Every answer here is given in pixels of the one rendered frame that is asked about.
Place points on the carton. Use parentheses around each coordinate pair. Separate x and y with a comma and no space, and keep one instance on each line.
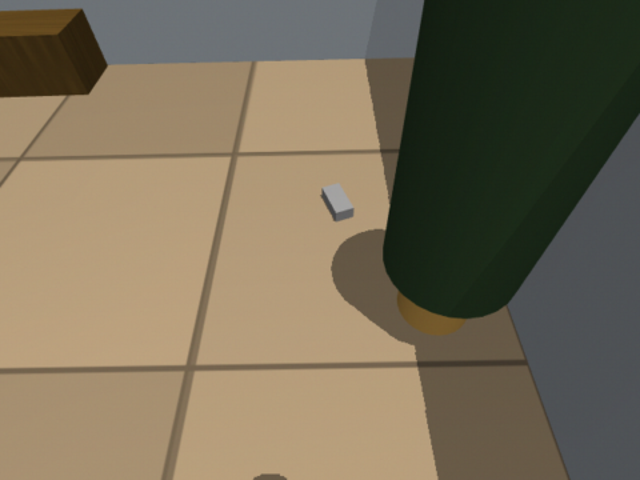
(337,202)

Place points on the potted plant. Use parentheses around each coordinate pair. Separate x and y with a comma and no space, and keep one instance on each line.
(513,109)

